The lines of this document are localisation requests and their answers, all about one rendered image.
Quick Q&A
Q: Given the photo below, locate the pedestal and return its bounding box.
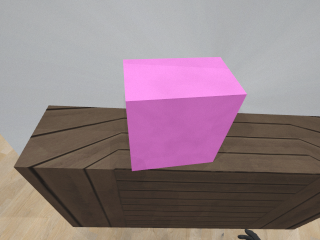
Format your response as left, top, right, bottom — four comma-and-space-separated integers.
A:
14, 105, 320, 230

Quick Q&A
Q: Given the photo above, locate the robot right hand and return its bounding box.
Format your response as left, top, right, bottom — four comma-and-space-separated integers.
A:
237, 229, 261, 240

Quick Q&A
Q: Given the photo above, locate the carton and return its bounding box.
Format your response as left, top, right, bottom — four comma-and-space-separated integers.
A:
123, 57, 247, 171

